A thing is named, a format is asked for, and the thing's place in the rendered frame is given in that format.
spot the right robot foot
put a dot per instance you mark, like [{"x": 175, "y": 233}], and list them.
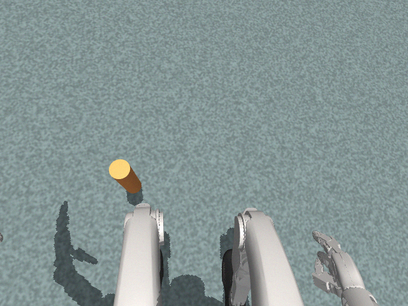
[{"x": 227, "y": 276}]

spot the right robot hand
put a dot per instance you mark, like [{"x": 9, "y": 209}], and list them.
[{"x": 343, "y": 271}]

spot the can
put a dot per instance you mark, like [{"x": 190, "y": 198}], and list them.
[{"x": 121, "y": 171}]

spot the right robot arm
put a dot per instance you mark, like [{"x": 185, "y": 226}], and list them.
[{"x": 358, "y": 297}]

